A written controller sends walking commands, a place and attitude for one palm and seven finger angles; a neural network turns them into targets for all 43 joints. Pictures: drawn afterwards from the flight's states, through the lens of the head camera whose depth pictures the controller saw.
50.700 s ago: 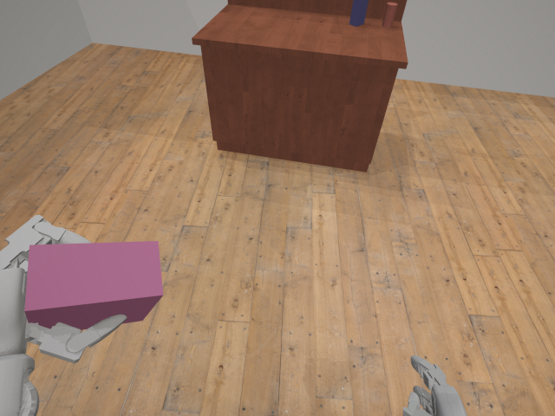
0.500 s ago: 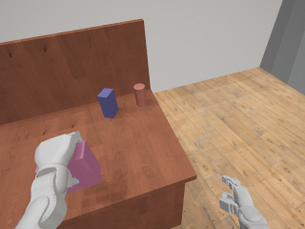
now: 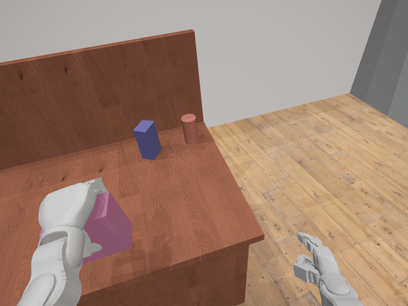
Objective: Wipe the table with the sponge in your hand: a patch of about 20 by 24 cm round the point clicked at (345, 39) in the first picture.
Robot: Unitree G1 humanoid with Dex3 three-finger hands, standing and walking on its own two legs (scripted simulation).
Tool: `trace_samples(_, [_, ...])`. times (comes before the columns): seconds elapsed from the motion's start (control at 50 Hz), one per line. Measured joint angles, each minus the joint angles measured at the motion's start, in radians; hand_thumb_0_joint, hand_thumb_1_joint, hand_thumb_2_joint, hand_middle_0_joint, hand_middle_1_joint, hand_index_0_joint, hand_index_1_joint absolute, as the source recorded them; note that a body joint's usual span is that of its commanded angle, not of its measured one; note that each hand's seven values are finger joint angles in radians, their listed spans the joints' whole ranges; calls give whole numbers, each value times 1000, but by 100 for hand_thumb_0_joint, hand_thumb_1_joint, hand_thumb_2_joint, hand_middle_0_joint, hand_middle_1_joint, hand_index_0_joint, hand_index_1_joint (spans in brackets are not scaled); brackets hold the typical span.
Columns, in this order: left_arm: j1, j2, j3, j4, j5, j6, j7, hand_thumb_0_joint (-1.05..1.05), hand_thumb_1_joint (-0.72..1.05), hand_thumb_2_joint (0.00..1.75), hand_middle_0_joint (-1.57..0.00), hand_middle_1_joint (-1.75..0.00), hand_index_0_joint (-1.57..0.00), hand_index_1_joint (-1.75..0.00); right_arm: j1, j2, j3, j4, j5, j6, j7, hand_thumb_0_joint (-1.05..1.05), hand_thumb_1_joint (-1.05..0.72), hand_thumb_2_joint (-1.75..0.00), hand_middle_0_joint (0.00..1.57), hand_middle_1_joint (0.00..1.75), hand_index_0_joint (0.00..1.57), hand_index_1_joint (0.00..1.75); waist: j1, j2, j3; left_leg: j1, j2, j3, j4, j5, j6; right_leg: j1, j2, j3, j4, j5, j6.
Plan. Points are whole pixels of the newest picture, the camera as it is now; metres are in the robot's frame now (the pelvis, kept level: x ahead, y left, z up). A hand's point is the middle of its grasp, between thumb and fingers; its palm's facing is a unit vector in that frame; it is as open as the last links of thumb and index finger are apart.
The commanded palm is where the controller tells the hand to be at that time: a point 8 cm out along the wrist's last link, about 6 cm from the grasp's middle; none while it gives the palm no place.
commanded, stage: bring the sponge back beside the body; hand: left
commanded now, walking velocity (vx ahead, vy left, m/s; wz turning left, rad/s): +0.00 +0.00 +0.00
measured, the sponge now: (95, 234) +0.22 +0.27 +0.05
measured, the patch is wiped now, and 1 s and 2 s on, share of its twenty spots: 0.95 0.95 0.95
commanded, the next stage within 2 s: step back with the hand held close in 1.04 s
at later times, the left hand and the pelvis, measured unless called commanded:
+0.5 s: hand (71, 229) +0.19 +0.28 +0.10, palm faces +0.07 -0.13 -0.99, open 10.3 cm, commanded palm +0.16 +0.28 +0.17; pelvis -0.01 +0.00 +0.00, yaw +0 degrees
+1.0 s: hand (64, 235) +0.18 +0.28 +0.10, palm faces +0.07 -0.13 -0.99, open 10.3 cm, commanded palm +0.14 +0.28 +0.18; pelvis -0.01 +0.00 +0.00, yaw +0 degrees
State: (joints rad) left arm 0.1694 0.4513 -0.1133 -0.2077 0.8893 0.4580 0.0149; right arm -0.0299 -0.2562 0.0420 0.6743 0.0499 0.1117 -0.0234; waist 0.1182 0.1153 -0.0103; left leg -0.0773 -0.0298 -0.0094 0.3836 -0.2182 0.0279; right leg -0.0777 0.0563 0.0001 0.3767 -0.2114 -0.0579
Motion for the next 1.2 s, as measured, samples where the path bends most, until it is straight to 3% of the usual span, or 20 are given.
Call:
trace_samples(0.24, [26,23,19,-33,-10,-5,-31,-1,-53,104,-71,-131,-73,-132,-6,-8,4,-9,-2,-6,-11,1,-90,-90,20,30,20,30,10,0,11,1,3,-8,9,2,-3,8,3,-8,-1,5,-3])
trace_samples(0.58, [97,49,70,-100,-38,-27,-35,-1,-53,104,-71,-131,-73,-132,24,-11,1,-6,-5,-19,-13,1,-90,-90,20,30,20,30,4,4,12,-5,3,-6,20,-2,-1,2,4,-5,6,4,-1])
trace_samples(1.18, [113,60,80,-131,-30,-33,-32,-1,-53,104,-71,-131,-73,-132,12,-2,8,-9,-6,-26,-11,1,-90,-90,20,30,20,30,11,-1,13,-3,-6,-6,17,5,7,7,-4,-3,0,12,8])
trace_samples(1.2, [111,45,133,-143,-219,-66,-24,-1,-53,104,-71,-131,-73,-132,26,-2,4,-45,-5,-17,-13,1,-90,-90,20,30,20,30,8,0,17,-15,-4,-10,28,3,7,1,-3,-8,1,12,9])
